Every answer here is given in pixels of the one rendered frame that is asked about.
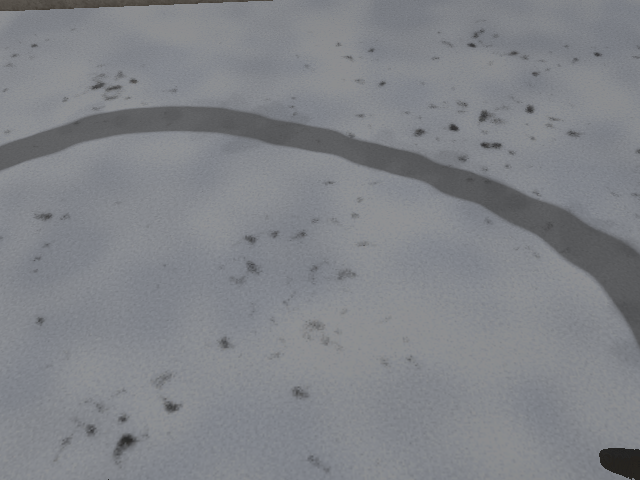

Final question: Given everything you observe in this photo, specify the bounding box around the right robot hand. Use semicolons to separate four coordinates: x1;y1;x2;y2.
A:
599;448;640;480

